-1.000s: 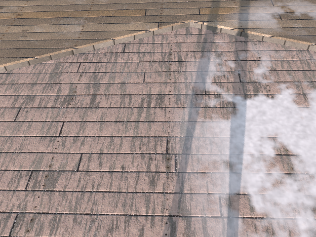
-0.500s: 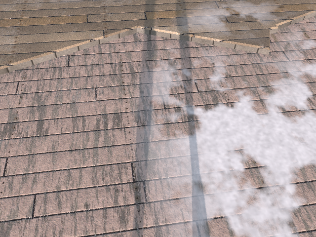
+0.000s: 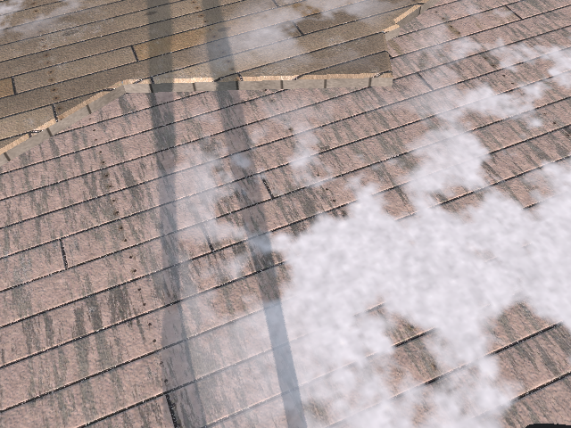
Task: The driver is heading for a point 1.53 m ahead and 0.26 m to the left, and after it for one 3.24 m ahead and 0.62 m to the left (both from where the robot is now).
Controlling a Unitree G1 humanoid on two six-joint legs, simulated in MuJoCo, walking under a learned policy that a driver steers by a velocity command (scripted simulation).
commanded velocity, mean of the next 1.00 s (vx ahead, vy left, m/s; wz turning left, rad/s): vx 0.33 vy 0.00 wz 0.16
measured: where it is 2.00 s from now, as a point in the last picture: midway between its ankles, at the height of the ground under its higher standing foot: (294, 408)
